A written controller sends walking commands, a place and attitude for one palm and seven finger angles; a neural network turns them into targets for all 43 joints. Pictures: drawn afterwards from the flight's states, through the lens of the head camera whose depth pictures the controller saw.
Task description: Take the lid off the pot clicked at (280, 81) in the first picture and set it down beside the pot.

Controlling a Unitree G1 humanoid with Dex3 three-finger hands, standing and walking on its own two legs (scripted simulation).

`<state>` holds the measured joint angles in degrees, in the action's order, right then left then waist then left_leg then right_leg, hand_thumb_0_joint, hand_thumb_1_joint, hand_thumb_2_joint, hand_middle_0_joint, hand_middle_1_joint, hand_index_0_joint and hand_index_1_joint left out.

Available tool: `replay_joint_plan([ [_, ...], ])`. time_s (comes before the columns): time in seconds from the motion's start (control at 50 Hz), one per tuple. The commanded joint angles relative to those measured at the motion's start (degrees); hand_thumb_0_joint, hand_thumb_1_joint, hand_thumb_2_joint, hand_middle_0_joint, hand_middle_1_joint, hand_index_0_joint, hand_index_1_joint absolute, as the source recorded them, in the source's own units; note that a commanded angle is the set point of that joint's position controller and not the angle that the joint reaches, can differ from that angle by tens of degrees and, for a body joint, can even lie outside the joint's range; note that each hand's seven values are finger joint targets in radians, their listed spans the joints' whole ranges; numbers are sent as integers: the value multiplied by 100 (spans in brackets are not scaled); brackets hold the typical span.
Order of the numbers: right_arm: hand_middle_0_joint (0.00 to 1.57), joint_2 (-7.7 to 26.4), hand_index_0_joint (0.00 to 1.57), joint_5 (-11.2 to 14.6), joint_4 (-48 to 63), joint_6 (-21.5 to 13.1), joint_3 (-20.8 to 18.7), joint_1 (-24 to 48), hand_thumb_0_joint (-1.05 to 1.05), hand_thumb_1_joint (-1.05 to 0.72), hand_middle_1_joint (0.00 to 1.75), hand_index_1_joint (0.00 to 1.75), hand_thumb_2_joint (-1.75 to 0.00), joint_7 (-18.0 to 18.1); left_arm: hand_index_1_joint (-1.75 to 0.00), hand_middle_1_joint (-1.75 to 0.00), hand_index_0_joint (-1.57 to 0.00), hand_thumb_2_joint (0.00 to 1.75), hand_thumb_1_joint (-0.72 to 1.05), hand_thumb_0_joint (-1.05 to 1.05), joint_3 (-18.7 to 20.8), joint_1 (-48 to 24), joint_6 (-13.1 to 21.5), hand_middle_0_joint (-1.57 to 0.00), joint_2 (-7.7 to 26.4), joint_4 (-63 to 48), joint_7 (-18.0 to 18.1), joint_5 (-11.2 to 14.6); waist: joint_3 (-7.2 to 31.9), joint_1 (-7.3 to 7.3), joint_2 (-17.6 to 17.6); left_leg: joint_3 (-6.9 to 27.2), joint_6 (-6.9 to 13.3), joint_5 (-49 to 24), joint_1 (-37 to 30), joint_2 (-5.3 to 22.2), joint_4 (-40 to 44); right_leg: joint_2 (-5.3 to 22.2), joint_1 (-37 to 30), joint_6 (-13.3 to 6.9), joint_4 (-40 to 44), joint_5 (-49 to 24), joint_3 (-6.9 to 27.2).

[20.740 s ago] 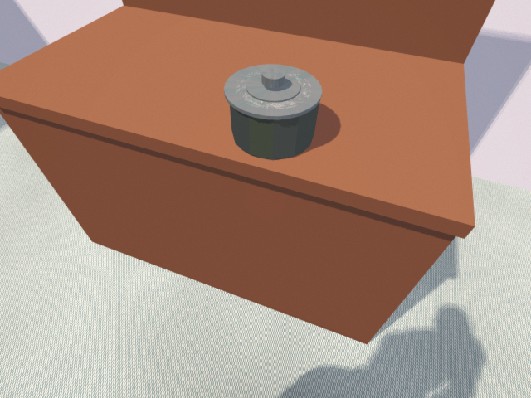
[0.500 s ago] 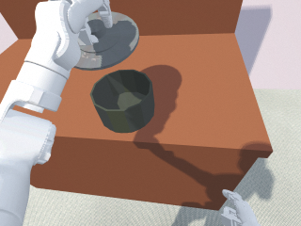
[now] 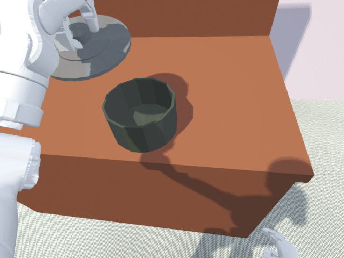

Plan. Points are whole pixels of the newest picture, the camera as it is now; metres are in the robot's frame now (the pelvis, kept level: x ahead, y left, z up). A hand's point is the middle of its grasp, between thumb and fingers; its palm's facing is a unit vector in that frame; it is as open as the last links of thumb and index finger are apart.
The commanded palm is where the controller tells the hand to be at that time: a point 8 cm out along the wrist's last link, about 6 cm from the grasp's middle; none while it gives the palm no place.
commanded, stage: move the lid sideways beside the pot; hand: left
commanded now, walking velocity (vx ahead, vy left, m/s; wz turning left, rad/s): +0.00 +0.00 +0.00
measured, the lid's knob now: (78, 33) +0.49 +0.19 +0.29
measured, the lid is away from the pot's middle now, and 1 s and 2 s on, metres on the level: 0.09 0.23 0.25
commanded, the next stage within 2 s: lower the lid onto the table in 1.28 s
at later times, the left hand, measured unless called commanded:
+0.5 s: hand (35, 34) +0.46 +0.25 +0.30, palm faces -0.09 +0.03 -1.00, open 7.7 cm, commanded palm +0.43 +0.25 +0.37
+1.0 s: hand (9, 38) +0.46 +0.31 +0.30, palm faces -0.11 +0.03 -0.99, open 7.7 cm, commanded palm +0.44 +0.31 +0.37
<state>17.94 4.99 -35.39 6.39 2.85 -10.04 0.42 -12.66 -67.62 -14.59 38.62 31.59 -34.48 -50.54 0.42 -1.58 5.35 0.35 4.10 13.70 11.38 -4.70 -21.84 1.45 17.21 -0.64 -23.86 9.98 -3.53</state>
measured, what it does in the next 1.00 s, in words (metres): stands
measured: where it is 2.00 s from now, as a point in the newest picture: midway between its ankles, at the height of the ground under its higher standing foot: outside the picture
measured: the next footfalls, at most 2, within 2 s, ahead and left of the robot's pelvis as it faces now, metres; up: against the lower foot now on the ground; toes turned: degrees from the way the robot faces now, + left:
none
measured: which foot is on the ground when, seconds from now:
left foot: down 0.00-1.00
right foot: down 0.00-1.00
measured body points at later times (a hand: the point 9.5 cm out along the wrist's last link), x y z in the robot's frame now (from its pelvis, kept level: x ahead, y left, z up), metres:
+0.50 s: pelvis +0.00 +0.02 +0.00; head +0.04 -0.01 +0.45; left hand +0.46 +0.25 +0.36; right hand +0.14 -0.22 -0.13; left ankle -0.03 +0.08 -0.74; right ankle +0.02 -0.11 -0.74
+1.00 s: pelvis +0.01 +0.02 +0.00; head +0.06 +0.00 +0.45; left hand +0.46 +0.30 +0.35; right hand +0.14 -0.23 -0.13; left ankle -0.03 +0.08 -0.74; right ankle +0.02 -0.11 -0.74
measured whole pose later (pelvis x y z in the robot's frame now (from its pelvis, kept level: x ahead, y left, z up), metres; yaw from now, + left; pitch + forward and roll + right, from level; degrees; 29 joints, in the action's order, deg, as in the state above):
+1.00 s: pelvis +0.01 +0.02 +0.00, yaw +1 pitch +6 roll -1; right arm 17.9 5.1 -35.6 8.2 2.4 -12.1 0.6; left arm -8.4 -68.1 -9.8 48.2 36.8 -35.2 -53.7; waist -0.4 -1.4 4.3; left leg 1.5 5.7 13.7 12.6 -5.7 -21.1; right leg 2.3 16.5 0.5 -20.1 8.8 -4.5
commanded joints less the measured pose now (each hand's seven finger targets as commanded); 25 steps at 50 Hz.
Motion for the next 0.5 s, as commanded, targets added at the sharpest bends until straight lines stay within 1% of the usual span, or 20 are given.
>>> replay_joint_plan([
  [0.0,20,605,20,48,765,-167,-190,402,0,-90,30,30,-90,44,-91,-92,-91,109,60,0,1056,-3413,-87,-93,1943,-446,347,-298,2358,20,-785,219,-25,-2098,-172,230,68,70,-1548,-206,-37,-1858,140],
  [0.04,20,685,20,84,758,-130,-254,377,0,-90,30,30,-90,-5,-91,-92,-91,109,60,0,753,-3197,-70,-93,1585,-449,335,-147,2212,-51,-598,265,-41,-2145,-327,237,11,84,-1271,-213,22,-1685,119],
  [0.06,20,636,20,53,794,-128,-229,389,0,-90,30,30,-90,-8,-91,-92,-91,109,60,0,898,-3465,-41,-93,1840,-703,352,-261,2428,13,-618,254,-43,-2071,-304,236,84,43,-1426,-205,13,-1623,142],
  [0.08,20,627,20,52,830,-127,-225,492,0,-90,30,30,-90,4,-91,-92,-91,109,60,0,886,-3482,-29,-93,1829,-700,345,-332,2470,19,-427,259,-25,-2174,-363,238,18,49,-1368,-243,-30,-1642,142],
  [0.12,20,574,20,58,855,-128,-212,475,0,-90,30,30,-90,12,-91,-92,-91,109,60,0,730,-3694,13,-93,1695,-1022,348,-322,2640,-36,-245,303,-34,-2517,-638,245,-22,32,-1291,-241,-13,-1680,132],
  [0.14,20,625,20,67,850,-151,-244,426,0,-90,30,30,-90,-21,-91,-92,-91,109,60,0,534,-3650,69,-93,1476,-1289,373,-165,2698,-106,24,402,-98,-2894,-948,256,-122,39,-1100,-242,17,-1657,120],
  [0.16,20,577,20,30,864,-181,-246,381,0,-90,30,30,-90,-11,-91,-92,-91,109,60,0,992,-3905,90,-93,2010,-1571,411,-289,3030,1,14,402,-104,-2891,-1018,269,-72,-18,-1274,-232,14,-1567,164],
  [0.18,20,561,20,24,851,-193,-227,453,0,-90,30,30,-90,28,-91,-92,-91,109,60,0,846,-3857,73,-93,1817,-1224,380,-351,2758,-68,-15,386,-74,-2826,-948,250,-108,-21,-1112,-262,28,-1560,117],
  [0.22,20,620,20,42,721,-137,-210,277,0,-90,30,30,-90,59,-91,-92,-91,109,60,0,1062,-3810,44,-93,2135,-830,366,-345,2542,-72,-243,380,-97,-2576,-750,263,9,-32,-1142,-255,88,-1511,60],
  [0.24,20,722,20,56,687,-145,-246,193,0,-90,30,30,-90,36,-91,-92,-91,109,60,0,1028,-3623,89,-93,2112,-849,399,-208,2569,-99,-117,444,-149,-2796,-864,263,-54,-5,-1088,-261,98,-1549,69],
  [0.26,20,626,20,45,734,-175,-220,251,0,-90,30,30,-90,41,-91,-92,-91,109,60,0,1042,-3962,126,-93,2159,-1067,393,-302,2659,-59,-90,444,-177,-2733,-837,267,37,-49,-1135,-256,84,-1431,61],
  [0.3,20,604,20,55,726,-184,-223,266,0,-90,30,30,-90,52,-91,-92,-91,109,60,0,926,-3795,136,-93,1944,-871,361,-277,2544,-72,-170,479,-167,-2853,-877,286,11,-45,-1034,-264,77,-1433,14],
  [0.32,20,601,20,53,714,-184,-229,290,0,-90,30,30,-90,36,-91,-92,-91,109,60,0,795,-3895,147,-93,1805,-985,349,-276,2564,-88,-23,505,-211,-3058,-1000,284,-13,-54,-960,-271,86,-1456,11],
  [0.34,20,673,20,51,690,-192,-282,206,0,-90,30,30,-90,-1,-91,-92,-91,109,60,0,681,-3510,166,-93,1626,-866,374,-153,2496,-129,98,569,-277,-3380,-1181,311,-129,-34,-759,-275,121,-1411,17],
  [0.36,20,626,20,23,686,-179,-257,205,0,-90,30,30,-90,-6,-91,-92,-91,109,60,0,783,-3794,177,-93,1797,-992,372,-277,2591,-97,30,553,-297,-3074,-1115,320,-12,-93,-822,-260,145,-1235,-1],
  [0.38,20,636,20,19,649,-161,-259,209,0,-90,30,30,-90,22,-91,-92,-91,109,60,0,823,-3623,144,-93,1782,-544,361,-362,2354,-116,-145,512,-221,-2822,-943,301,-49,-87,-756,-286,144,-1205,-20],
  [0.4,20,647,20,42,637,-123,-239,151,0,-90,30,30,-90,24,-91,-92,-91,109,60,0,892,-3573,149,-93,1912,-504,365,-345,2365,-88,-312,504,-220,-2738,-845,309,35,-78,-864,-277,139,-1227,-43],
  [0.44,20,722,20,46,655,-128,-282,126,0,-90,30,30,-90,-1,-91,-92,-91,109,60,0,789,-3520,217,-93,1824,-707,400,-224,2519,-115,-83,546,-277,-3111,-1045,314,-64,-33,-811,-284,129,-1302,-5],
  [0.46,20,656,20,6,698,-159,-261,170,0,-90,30,30,-90,-4,-91,-92,-91,109,60,0,934,-3970,268,-93,2032,-1168,414,-324,2838,-50,59,556,-311,-3239,-1142,304,1,-81,-970,-281,114,-1335,13],
  [0.48,20,640,20,-19,694,-178,-270,184,0,-90,30,30,-90,20,-91,-92,-91,109,60,0,1009,-3884,247,-93,2050,-907,407,-400,2760,-57,77,560,-277,-3335,-1145,302,-82,-76,-914,-311,106,-1375,5],
])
